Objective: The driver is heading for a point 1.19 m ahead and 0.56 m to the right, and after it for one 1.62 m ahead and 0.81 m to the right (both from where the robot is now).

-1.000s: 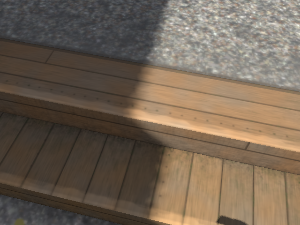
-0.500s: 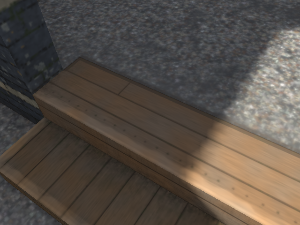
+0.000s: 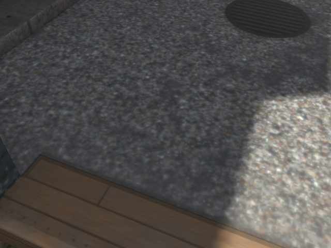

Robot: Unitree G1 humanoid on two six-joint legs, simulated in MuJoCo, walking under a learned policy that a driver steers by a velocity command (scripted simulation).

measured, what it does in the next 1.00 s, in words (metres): climbs, turning right: right foot 0.16 m higher, then left foot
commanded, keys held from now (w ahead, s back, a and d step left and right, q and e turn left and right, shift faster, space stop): w+e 1.00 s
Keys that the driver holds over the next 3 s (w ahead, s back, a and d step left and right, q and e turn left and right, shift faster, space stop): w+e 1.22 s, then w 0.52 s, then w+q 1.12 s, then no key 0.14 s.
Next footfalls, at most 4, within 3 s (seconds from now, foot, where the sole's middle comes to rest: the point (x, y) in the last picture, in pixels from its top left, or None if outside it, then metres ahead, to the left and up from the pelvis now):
0.40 right None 0.39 -0.12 -0.58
0.98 left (201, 169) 0.80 -0.13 -0.58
1.52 right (288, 164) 0.84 -0.50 -0.58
2.06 left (279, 103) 1.22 -0.55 -0.58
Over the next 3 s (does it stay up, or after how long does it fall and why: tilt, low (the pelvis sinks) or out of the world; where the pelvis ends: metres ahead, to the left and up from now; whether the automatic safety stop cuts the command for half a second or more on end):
stays up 1.46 -0.77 0.19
